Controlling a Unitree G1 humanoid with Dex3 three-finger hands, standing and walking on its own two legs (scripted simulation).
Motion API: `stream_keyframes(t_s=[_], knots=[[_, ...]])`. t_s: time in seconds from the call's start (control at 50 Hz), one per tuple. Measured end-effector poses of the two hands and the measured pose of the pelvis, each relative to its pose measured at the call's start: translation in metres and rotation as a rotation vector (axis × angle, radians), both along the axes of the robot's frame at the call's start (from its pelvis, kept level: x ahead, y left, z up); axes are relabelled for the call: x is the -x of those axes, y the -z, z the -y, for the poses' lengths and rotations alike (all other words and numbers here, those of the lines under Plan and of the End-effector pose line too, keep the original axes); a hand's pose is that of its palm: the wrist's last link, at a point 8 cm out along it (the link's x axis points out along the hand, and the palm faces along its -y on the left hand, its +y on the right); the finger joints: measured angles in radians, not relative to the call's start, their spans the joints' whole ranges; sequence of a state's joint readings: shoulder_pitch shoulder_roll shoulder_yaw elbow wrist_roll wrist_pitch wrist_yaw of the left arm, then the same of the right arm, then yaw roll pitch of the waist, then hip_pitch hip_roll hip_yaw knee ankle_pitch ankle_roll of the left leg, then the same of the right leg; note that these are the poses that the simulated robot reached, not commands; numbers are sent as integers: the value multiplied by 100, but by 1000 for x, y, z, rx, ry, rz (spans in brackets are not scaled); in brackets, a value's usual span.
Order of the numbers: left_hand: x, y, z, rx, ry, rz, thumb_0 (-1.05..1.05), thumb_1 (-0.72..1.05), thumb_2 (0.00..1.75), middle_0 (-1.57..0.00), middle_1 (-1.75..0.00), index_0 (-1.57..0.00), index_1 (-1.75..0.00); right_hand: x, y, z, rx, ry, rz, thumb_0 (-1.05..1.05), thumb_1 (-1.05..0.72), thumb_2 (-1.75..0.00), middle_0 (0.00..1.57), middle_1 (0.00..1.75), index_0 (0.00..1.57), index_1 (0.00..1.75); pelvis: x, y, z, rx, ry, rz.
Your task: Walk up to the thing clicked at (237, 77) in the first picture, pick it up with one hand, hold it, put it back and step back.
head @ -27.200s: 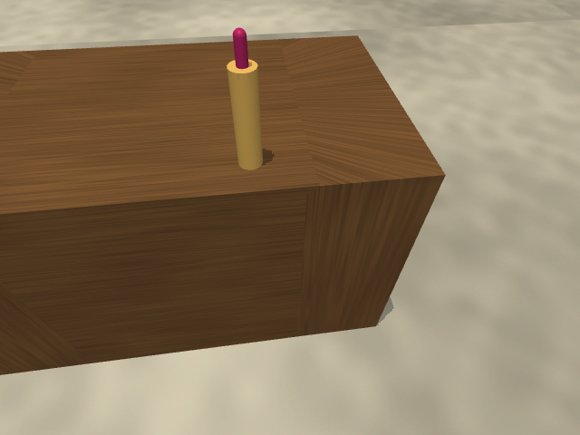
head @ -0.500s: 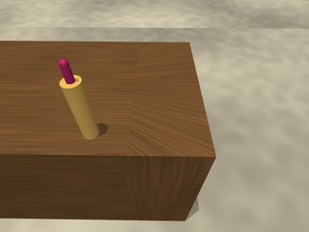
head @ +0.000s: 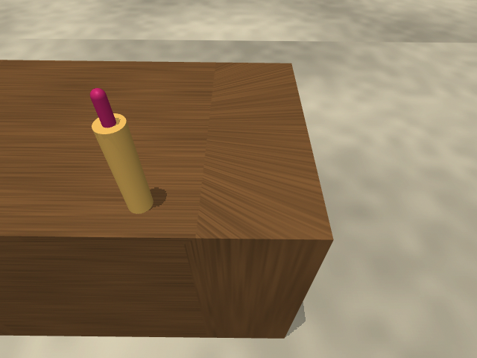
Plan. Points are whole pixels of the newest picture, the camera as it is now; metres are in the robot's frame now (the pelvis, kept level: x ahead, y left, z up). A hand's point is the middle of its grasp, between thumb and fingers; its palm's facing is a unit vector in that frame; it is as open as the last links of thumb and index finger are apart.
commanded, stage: stand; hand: left
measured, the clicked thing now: (122, 157) +0.43 +0.22 +0.10
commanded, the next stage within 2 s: step back in 0.58 s
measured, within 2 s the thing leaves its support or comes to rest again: neither
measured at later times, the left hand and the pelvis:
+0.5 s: hand out of the picture +0.07 +0.25 -0.16, palm faces -0.04 -0.94 -0.35, open 7.4 cm; pelvis +0.00 +0.00 +0.00, yaw +0 degrees
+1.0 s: hand out of the picture +0.07 +0.30 -0.18, palm faces -0.07 -0.92 -0.37, open 7.4 cm; pelvis -0.07 +0.04 -0.03, yaw +0 degrees
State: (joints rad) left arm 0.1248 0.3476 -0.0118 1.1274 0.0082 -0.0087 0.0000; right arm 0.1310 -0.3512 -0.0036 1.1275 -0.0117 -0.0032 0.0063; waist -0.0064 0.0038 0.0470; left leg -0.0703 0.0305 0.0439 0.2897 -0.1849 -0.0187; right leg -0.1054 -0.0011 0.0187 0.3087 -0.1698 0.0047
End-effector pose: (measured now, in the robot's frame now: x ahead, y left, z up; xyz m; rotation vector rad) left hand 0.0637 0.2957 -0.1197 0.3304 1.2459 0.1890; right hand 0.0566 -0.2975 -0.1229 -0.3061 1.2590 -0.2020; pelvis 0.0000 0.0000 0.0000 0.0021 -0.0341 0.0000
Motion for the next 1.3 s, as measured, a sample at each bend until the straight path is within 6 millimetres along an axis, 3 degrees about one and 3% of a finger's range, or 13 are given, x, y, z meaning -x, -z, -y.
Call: stream_keyframes(t_s=[0.6,0.82,0.94,1.04,1.16,1.3], knots=[[-7,-1,-1,0,0,10,1,90,90,-20,-30,-20,-30,-7,1,-1,-2,1,8,1,-90,-90,21,30,20,30,-3,1,-1,0,2,-5],[-2,8,-16,-43,8,36,1,90,90,-20,-30,-20,-30,1,7,19,49,10,16,1,-90,-90,21,30,20,30,34,16,-1,6,-1,-9],[5,15,-33,-40,56,60,1,90,90,-20,-30,-20,-30,27,2,9,83,10,12,0,-90,-90,20,30,20,30,57,21,-22,-8,6,-22],[2,34,-55,-11,61,116,1,90,90,-20,-30,-20,-30,69,2,-14,132,-3,-25,0,-90,-90,20,30,20,30,79,33,-45,-8,-2,-19],[21,30,-57,19,64,88,1,90,90,-20,-30,-20,-30,121,-13,-41,119,34,-84,1,-90,-90,21,30,21,30,96,17,-57,28,10,-14],[57,23,-62,8,85,51,1,90,90,-20,-30,-20,-30,136,-11,-47,113,60,-23,1,-90,-90,21,30,21,30,119,15,-63,25,51,-10]])
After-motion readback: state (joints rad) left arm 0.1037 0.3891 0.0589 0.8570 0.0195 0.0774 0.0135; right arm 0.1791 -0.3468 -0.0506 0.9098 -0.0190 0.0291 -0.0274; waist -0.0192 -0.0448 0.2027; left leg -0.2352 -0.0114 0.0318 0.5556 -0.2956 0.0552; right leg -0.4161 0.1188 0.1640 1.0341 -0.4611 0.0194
